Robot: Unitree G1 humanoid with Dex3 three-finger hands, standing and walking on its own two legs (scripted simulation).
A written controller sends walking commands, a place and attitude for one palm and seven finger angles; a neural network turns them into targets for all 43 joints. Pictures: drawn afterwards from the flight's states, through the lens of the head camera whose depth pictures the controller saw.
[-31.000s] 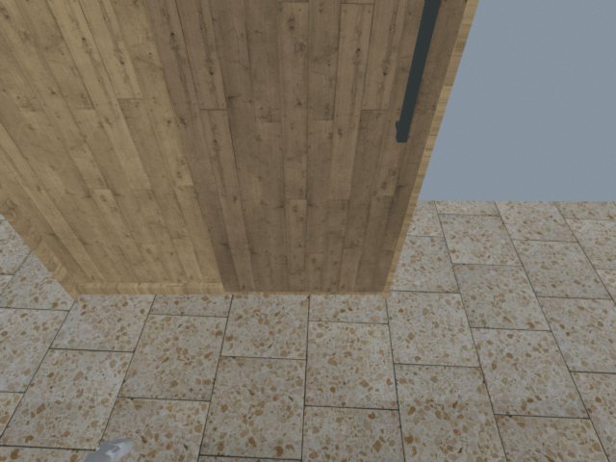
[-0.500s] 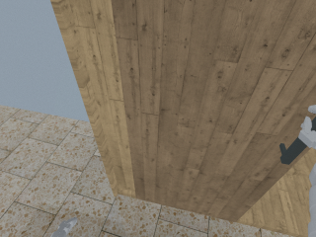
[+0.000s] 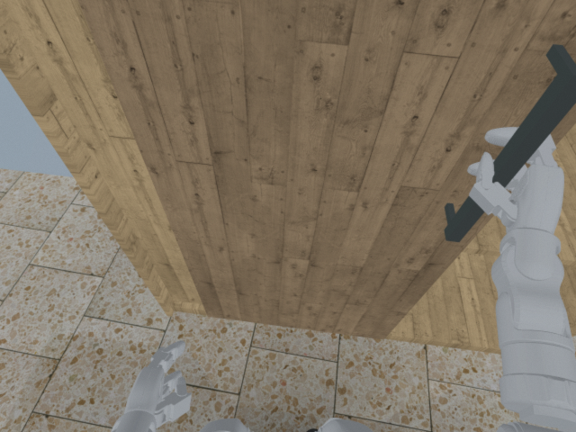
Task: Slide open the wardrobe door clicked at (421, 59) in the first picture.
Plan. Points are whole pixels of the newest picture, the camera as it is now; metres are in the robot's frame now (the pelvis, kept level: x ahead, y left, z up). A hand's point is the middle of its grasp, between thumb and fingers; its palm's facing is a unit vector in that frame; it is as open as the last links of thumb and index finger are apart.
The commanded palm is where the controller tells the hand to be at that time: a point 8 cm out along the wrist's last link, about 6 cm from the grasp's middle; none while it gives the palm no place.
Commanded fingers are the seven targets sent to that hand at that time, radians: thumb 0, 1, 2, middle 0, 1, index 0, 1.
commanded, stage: stop walking and hold the door there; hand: right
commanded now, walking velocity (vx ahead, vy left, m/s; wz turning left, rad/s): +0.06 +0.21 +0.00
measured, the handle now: (495, 162) +0.43 -0.25 +0.15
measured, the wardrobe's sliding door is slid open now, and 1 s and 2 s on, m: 0.44 0.44 0.44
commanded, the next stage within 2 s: loosen the grip on the handle in 1.04 s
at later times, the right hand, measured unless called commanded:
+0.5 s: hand (482, 187) +0.38 -0.22 +0.15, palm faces +0.24 +0.96 -0.10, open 5.6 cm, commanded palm +0.35 -0.24 +0.13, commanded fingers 0.00 -0.90 -0.90 0.45 1.40 0.45 1.40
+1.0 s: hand (480, 187) +0.38 -0.22 +0.15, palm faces +0.34 +0.92 -0.19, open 5.9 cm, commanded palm +0.35 -0.25 +0.13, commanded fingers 0.00 -0.90 -0.90 0.45 1.40 0.45 1.40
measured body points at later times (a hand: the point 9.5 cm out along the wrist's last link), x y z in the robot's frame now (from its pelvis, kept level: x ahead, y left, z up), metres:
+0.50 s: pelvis -0.01 -0.02 +0.02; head +0.01 -0.05 +0.47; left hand +0.16 +0.21 -0.06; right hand +0.36 -0.27 +0.16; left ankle +0.01 +0.14 -0.70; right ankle +0.05 -0.09 -0.72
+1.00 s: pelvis +0.00 +0.02 +0.01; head +0.01 +0.02 +0.46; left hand +0.13 +0.28 -0.09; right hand +0.36 -0.27 +0.16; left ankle +0.00 +0.14 -0.72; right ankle +0.05 -0.09 -0.72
